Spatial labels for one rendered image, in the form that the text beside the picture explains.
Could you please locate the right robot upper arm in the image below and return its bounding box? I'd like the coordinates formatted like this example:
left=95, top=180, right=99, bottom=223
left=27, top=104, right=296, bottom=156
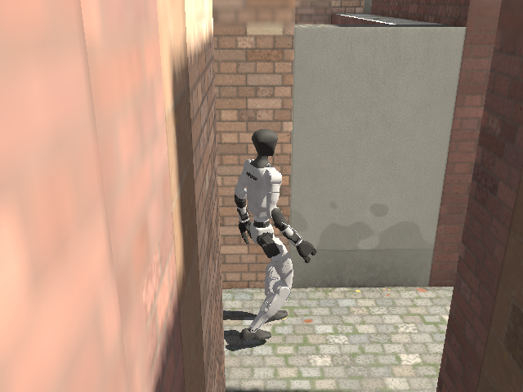
left=265, top=169, right=282, bottom=219

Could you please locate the robot left hand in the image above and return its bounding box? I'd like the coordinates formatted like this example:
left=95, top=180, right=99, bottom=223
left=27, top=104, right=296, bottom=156
left=239, top=220, right=252, bottom=244

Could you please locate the left robot foot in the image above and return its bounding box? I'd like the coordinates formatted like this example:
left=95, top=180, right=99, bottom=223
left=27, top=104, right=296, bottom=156
left=265, top=310, right=288, bottom=323

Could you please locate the robot right forearm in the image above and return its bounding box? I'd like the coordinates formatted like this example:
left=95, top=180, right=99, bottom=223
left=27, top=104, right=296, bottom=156
left=271, top=208, right=302, bottom=247

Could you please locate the robot left forearm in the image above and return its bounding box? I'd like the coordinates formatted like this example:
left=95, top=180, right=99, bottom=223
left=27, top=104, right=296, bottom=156
left=235, top=195, right=249, bottom=223

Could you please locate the left robot shin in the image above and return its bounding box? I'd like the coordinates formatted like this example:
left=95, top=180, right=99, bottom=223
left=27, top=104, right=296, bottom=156
left=265, top=265, right=280, bottom=296

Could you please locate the left robot upper arm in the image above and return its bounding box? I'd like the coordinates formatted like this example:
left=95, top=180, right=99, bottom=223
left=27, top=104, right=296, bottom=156
left=235, top=159, right=254, bottom=199

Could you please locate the robot right hand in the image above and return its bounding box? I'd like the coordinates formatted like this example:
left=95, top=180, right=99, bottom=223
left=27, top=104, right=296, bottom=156
left=296, top=240, right=317, bottom=263

